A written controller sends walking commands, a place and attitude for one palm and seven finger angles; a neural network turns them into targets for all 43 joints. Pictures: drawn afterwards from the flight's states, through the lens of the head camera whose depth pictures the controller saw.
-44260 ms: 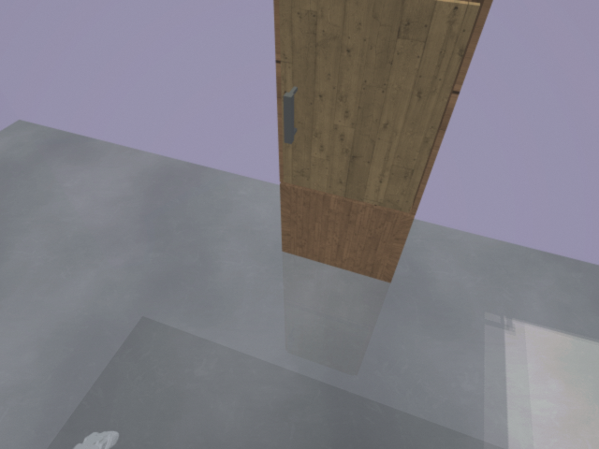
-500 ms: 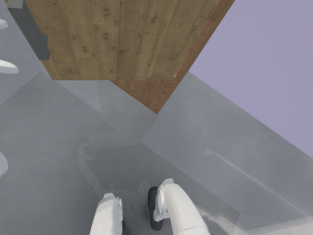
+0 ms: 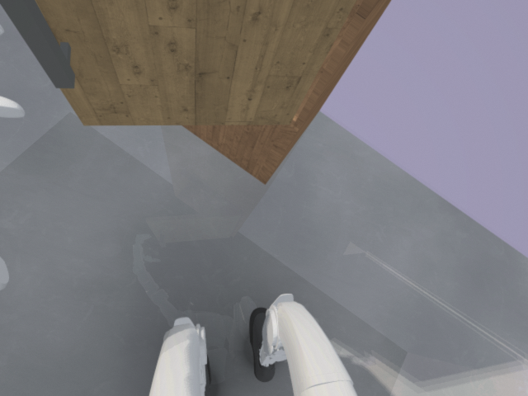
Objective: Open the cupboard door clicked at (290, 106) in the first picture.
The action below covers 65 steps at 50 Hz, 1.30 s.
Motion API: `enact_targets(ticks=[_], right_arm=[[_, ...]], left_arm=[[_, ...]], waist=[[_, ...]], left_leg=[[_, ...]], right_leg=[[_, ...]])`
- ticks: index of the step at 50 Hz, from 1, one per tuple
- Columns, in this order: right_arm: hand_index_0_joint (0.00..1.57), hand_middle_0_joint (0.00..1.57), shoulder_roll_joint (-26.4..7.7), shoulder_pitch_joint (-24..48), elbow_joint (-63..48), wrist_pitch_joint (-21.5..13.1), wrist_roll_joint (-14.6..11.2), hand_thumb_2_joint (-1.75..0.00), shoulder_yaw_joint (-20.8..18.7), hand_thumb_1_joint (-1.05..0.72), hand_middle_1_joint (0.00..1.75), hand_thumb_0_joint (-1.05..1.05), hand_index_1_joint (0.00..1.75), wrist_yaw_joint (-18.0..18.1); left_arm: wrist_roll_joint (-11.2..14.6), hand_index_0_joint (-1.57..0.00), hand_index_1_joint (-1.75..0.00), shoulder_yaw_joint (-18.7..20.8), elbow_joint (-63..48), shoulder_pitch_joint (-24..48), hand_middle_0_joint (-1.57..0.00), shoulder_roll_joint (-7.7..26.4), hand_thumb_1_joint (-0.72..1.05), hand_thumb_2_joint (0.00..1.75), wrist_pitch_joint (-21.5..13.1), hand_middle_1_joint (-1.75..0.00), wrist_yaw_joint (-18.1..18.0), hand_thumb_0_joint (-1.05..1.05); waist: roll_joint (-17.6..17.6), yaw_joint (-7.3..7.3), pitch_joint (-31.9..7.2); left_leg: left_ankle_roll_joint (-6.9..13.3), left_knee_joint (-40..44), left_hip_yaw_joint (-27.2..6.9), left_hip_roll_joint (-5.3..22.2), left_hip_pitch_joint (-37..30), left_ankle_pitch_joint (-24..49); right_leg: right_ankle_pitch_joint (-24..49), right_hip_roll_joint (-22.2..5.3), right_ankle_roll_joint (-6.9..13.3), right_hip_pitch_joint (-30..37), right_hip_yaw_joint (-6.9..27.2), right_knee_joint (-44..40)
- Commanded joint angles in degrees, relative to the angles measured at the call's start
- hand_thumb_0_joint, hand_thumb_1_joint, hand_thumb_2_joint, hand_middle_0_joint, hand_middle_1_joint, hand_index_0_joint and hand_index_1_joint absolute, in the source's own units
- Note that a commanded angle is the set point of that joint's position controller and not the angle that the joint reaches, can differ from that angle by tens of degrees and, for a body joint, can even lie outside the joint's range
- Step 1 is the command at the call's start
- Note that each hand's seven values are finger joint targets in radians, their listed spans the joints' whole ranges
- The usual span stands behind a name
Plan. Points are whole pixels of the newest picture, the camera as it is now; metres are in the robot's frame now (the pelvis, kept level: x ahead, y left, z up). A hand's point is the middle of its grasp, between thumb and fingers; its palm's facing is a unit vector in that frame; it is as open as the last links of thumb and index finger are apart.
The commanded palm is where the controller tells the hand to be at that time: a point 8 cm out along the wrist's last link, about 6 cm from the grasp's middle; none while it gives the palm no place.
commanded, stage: slide the fingers in behind the handle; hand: left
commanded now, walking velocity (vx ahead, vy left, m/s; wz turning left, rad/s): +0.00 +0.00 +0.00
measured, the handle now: (43, 26) +0.58 +0.24 +0.06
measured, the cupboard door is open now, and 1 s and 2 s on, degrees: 41 40 38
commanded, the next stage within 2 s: move the hooked fingers beside the handle in 1.46 s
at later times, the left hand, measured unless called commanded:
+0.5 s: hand (0, 56) +0.53 +0.28 +0.06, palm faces +0.08 -1.00 -0.01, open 14.2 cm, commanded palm +0.53 +0.28 +0.05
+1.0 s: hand (12, 58) +0.53 +0.27 +0.06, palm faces +0.11 -0.99 +0.01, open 14.8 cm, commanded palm +0.53 +0.24 +0.05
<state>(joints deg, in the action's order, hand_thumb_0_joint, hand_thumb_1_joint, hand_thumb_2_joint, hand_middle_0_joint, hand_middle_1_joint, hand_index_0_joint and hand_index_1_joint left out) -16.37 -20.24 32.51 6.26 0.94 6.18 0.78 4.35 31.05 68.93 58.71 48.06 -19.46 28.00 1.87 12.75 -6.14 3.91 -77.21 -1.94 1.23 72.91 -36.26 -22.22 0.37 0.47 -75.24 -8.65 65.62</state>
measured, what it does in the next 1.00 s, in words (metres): stands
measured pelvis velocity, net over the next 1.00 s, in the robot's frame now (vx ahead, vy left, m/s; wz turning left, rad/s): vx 0.01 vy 0.00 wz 0.04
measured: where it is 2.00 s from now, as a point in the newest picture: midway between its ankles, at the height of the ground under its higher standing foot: (232, 377)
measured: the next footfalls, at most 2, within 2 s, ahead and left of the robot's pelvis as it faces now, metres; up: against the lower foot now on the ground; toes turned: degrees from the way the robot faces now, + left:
none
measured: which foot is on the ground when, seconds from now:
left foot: down 0.00-1.00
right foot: down 0.00-1.00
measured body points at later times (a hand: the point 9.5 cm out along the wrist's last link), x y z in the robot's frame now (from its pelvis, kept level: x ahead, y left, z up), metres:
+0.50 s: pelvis +0.00 +0.00 +0.01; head +0.19 +0.05 +0.41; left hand +0.52 +0.33 +0.06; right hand +0.00 -0.27 -0.09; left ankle -0.02 +0.07 -0.61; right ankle +0.07 -0.13 -0.61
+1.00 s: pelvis +0.01 +0.00 +0.01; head +0.19 +0.06 +0.42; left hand +0.52 +0.32 +0.06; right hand +0.03 -0.27 -0.08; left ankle -0.02 +0.07 -0.61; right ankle +0.07 -0.13 -0.61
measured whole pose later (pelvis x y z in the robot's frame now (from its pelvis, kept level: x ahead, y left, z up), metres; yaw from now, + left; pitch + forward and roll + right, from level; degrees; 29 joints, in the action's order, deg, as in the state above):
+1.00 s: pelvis +0.01 +0.00 +0.01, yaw +3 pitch +31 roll -8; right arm -15.1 -20.2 36.4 6.1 2.2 3.8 -0.7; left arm 7.1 21.0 69.0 58.3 37.1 -22.2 16.4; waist 1.6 10.7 -7.2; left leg 3.3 -74.0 -3.6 -0.2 69.1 -35.4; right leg -22.8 -0.7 0.9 -70.8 -9.9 63.2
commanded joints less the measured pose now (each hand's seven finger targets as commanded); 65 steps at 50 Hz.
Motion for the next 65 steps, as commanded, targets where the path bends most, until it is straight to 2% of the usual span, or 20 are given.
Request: enact_targets(ticks=[1,4,7,9,13,16,19,22,23,25,29,31,33,37,42,45,54,56,58,65], right_arm=[[0.2,0.2,-13.01,-12.86,-0.54,0.03,0.14,-0.9,-4.49,-0.9,0.3,0.0,0.3,1.07],[0.2,0.2,-12.78,-13.09,-1.01,-0.12,0.41,-0.9,-4.52,-0.9,0.3,0.0,0.3,0.89],[0.2,0.2,-12.68,-12.92,-1.05,-0.29,0.43,-0.9,-4.33,-0.9,0.3,0.0,0.3,0.8],[0.2,0.2,-12.6,-12.79,-1.23,-0.39,0.48,-0.9,-4.22,-0.9,0.3,0.0,0.3,0.68],[0.2,0.2,-12.5,-13.12,-0.83,-0.28,0.43,-0.9,-4.61,-0.9,0.3,0.0,0.3,0.3],[0.2,0.2,-12.59,-13.0,-0.26,-0.37,0.3,-0.9,-4.8,-0.9,0.3,0.0,0.3,0.47],[0.2,0.2,-12.56,-13.26,0.14,-0.51,0.43,-0.9,-4.94,-0.9,0.3,0.0,0.3,0.51],[0.2,0.2,-12.21,-13.43,0.59,-0.67,0.6,-0.9,-5.18,-0.9,0.3,0.0,0.3,0.34],[0.2,0.2,-12.41,-13.71,1.05,-0.47,0.67,-0.9,-5.34,-0.9,0.3,0.0,0.3,0.41],[0.2,0.2,-12.17,-13.48,1.36,-0.55,0.71,-0.9,-5.37,-0.9,0.3,0.0,0.3,0.28],[0.2,0.2,-12.05,-13.74,1.99,-0.39,0.87,-0.9,-5.62,-0.9,0.3,0.0,0.3,0.25],[0.2,0.2,-11.87,-13.49,2.29,-0.36,0.98,-0.9,-5.73,-0.9,0.3,0.0,0.3,0.17],[0.2,0.2,-11.95,-13.93,2.54,-0.27,1.1,-0.9,-5.86,-0.9,0.3,0.0,0.3,0.13],[0.2,0.2,-11.4,-13.76,2.69,-0.22,1.3,-0.9,-6.36,-0.9,0.3,0.0,0.3,-0.37],[0.2,0.2,-11.25,-13.27,3.44,-0.19,1.3,-0.9,-6.3,-0.9,0.3,0.0,0.3,-0.31],[0.2,0.2,-11.32,-13.22,3.77,-0.05,1.5,-0.9,-6.42,-0.9,0.3,0.0,0.3,-0.39],[0.2,0.2,-10.87,-12.94,4.46,0.16,1.89,-0.9,-6.98,-0.9,0.3,0.0,0.3,-1.14],[0.2,0.2,-11.1,-12.89,4.57,0.33,1.84,-0.9,-6.78,-0.9,0.3,0.0,0.3,-1.06],[0.2,0.2,-11.04,-12.94,4.61,0.3,1.97,-0.9,-6.69,-0.9,0.3,0.0,0.3,-0.98],[0.2,0.2,-10.92,-12.91,3.87,0.6,1.8,-0.9,-6.66,-0.9,0.3,0.0,0.3,-1.24]], left_arm=[[1.32,-0.3,-1.2,0.03,-9.81,21.46,-0.3,14.55,-0.5,0.3,-2.37,-1.2,-0.32,0.0],[0.47,-0.3,-1.2,0.59,-12.66,23.09,-0.3,15.55,-0.5,0.3,-2.9,-1.2,-1.79,0.0],[0.25,-0.3,-1.2,1.31,-11.43,23.0,-0.3,16.06,-0.5,0.3,-3.54,-1.2,-3.15,0.0],[-0.2,-0.3,-1.2,1.03,-12.16,23.86,-0.3,16.5,-0.5,0.3,-4.0,-1.2,-3.61,0.0],[0.02,-0.3,-1.2,-0.65,-12.74,21.94,-0.3,13.3,-0.5,0.3,-4.68,-1.2,-3.52,0.0],[1.16,-0.3,-1.2,-1.62,-12.06,22.88,-0.3,11.31,-0.5,0.3,-4.37,-1.2,-3.21,0.0],[1.03,-0.3,-1.2,-1.81,-12.85,23.49,-0.3,10.98,-0.5,0.3,-4.75,-1.2,-3.44,0.0],[0.81,-0.3,-1.2,-5.1,-13.55,24.98,-0.3,6.6,-0.5,0.3,-5.14,-1.2,-4.0,0.0],[0.7,-0.3,-1.2,-3.74,-13.11,24.4,-0.3,7.85,-0.5,0.3,-5.17,-1.2,-4.33,0.0],[0.87,-0.3,-1.2,-6.51,-12.38,25.29,-0.3,4.14,-0.5,0.3,-4.94,-1.2,-4.68,0.0],[0.63,-0.3,-1.2,-7.07,-12.59,25.48,-0.3,3.3,-0.5,0.3,-5.26,-1.2,-5.17,0.0],[0.65,-0.3,-1.2,-9.54,-13.25,26.71,-0.3,0.12,-0.5,0.3,-5.3,-1.2,-5.37,0.0],[0.5,-0.3,-1.2,-9.09,-14.02,27.11,-0.3,0.74,-0.5,0.3,-5.72,-1.2,-5.75,0.0],[1.31,-0.3,-1.2,-12.37,-15.53,25.96,-0.3,-4.87,-0.5,0.3,-6.19,-1.2,-6.02,0.0],[0.86,-0.3,-1.2,-13.99,-13.53,28.37,-0.3,-6.49,-0.5,0.3,-6.53,-1.2,-6.92,0.0],[0.6,-0.3,-1.2,-13.91,-12.81,27.54,-0.3,-6.54,-0.5,0.3,-6.82,-1.2,-7.44,0.0],[0.61,-0.3,-1.2,-19.51,-13.76,29.55,-0.3,-13.91,-0.5,0.3,-7.74,-1.2,-8.39,0.0],[0.28,-0.3,-1.2,-17.37,-11.36,29.35,-0.3,-11.18,-0.5,0.3,-7.43,-1.2,-8.96,0.0],[-0.16,-0.3,-1.2,-17.21,-12.16,30.85,-0.3,-10.5,-0.5,0.3,-7.91,-1.2,-9.12,0.0],[0.19,-0.3,-1.2,-17.39,-11.46,28.08,-0.3,-11.13,-0.5,0.3,-7.44,-1.2,-8.39,0.0]], waist=[[15.62,1.28,-31.85],[18.03,0.62,-34.81],[15.19,1.09,-32.94],[16.2,0.99,-33.11],[17.57,0.71,-34.43],[14.69,1.82,-32.63],[16.35,1.55,-33.55],[18.0,2.32,-32.85],[17.02,1.91,-33.38],[16.75,2.89,-31.85],[17.71,2.65,-32.82],[18.17,3.42,-31.96],[18.86,3.09,-33.19],[19.45,3.26,-34.37],[17.61,4.34,-30.65],[17.13,4.06,-31.81],[18.54,4.99,-31.94],[16.03,4.92,-30.23],[17.7,4.9,-31.5],[17.94,4.24,-32.25]], left_leg=[[-4.96,10.08,-6.47,1.65,-26.66,38.7],[-5.28,10.36,-6.62,1.5,-28.14,39.9],[-4.61,10.35,-6.11,1.36,-25.28,36.3],[-4.31,10.59,-5.38,1.08,-23.92,34.9],[-4.99,11.11,-6.26,1.49,-28.32,38.37],[-4.38,11.26,-5.96,1.33,-26.19,35.16],[-4.72,11.31,-6.23,1.3,-27.95,36.6],[-5.3,11.51,-7.07,1.46,-30.57,38.81],[-5.52,11.36,-7.18,1.64,-31.08,39.38],[-5.51,11.6,-7.22,1.53,-31.02,38.18],[-5.99,11.72,-7.58,1.58,-32.94,40.44],[-5.83,11.67,-7.42,1.5,-33.11,39.83],[-6.42,11.8,-8.27,1.78,-35.37,42.62],[-6.72,11.88,-8.63,1.87,-38.7,45.85],[-6.22,12.46,-8.29,1.41,-35.5,40.65],[-6.56,12.39,-8.37,1.39,-36.17,41.46],[-7.15,12.44,-9.28,1.43,-39.15,43.55],[-6.55,12.47,-8.46,0.96,-35.27,39.47],[-6.46,12.16,-8.36,0.93,-35.79,40.27],[-6.7,12.17,-8.55,1.22,-36.7,43.01]], right_leg=[[11.3,2.46,0.93,15.77,3.9,-3.33],[11.91,2.37,1.1,16.69,4.07,-2.99],[11.42,2.56,1.18,17.66,4.36,-3.11],[11.88,2.45,1.13,19.43,4.76,-3.26],[11.88,2.5,1.24,17.94,4.43,-3.55],[11.68,2.56,1.0,18.65,4.58,-4.23],[11.56,2.41,1.18,17.46,4.49,-4.06],[11.23,2.33,1.38,14.69,4.09,-3.97],[11.31,2.38,1.31,14.82,4.07,-4.01],[10.76,2.42,1.21,13.82,4.01,-4.5],[11.41,2.32,1.46,13.69,3.77,-4.46],[11.21,2.23,1.39,12.77,3.86,-4.82],[11.78,2.24,1.6,12.57,3.64,-4.61],[12.65,2.29,1.71,11.82,3.41,-5.09],[11.34,2.3,1.82,11.87,3.39,-5.47],[11.67,2.27,1.84,12.39,3.33,-5.39],[11.9,2.24,1.95,10.19,2.84,-5.33],[11.38,2.27,2.0,12.06,3.16,-5.51],[11.8,2.14,2.09,11.98,3.32,-5.19],[12.53,2.29,2.07,12.3,3.13,-4.91]])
